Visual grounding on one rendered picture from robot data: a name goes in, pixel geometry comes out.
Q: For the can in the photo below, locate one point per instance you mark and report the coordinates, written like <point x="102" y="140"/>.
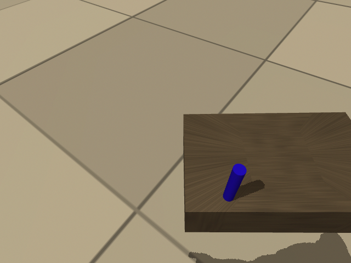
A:
<point x="237" y="174"/>

